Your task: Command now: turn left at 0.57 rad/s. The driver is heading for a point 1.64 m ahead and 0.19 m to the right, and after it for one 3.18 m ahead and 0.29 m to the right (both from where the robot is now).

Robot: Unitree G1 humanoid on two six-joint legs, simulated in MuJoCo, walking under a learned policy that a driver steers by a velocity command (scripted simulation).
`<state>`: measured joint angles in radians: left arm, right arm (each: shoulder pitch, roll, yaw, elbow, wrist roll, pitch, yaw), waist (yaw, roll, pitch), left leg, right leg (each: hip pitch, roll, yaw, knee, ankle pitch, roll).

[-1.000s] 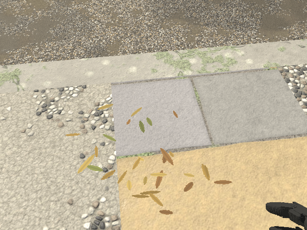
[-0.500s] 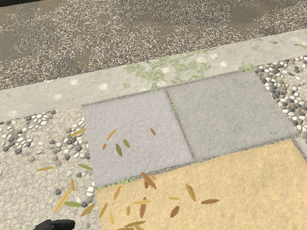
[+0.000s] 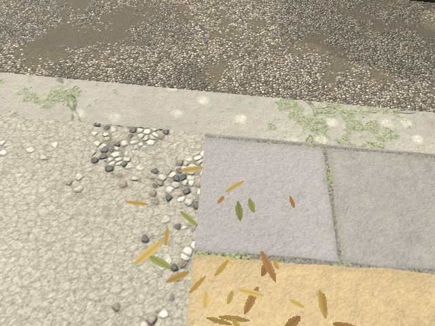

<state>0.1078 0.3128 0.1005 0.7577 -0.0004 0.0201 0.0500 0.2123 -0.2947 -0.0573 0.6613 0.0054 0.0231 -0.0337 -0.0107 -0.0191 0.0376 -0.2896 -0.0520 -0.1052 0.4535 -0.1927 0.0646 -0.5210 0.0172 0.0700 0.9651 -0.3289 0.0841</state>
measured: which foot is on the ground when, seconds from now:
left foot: down 0.00-0.24, up 0.26-0.48, down 0.50-0.84, up 0.86-1.00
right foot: up 0.00-0.22, down 0.24-0.56, up 0.58-0.82, down 0.84-1.00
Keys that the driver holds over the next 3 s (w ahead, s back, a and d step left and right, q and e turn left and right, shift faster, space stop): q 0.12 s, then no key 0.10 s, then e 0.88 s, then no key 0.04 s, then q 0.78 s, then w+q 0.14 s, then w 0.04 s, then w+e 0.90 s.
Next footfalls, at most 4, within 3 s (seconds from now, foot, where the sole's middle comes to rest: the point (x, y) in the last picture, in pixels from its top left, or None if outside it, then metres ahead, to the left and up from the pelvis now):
0.24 right None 0.07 -0.15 -0.78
0.50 left None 0.01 0.10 -0.78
0.84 right None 0.03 -0.17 -0.78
1.32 left None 0.09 0.05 -0.78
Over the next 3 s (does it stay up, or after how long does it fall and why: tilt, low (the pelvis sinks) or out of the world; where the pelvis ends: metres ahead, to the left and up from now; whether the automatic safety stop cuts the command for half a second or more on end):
stays up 0.46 -0.03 -0.01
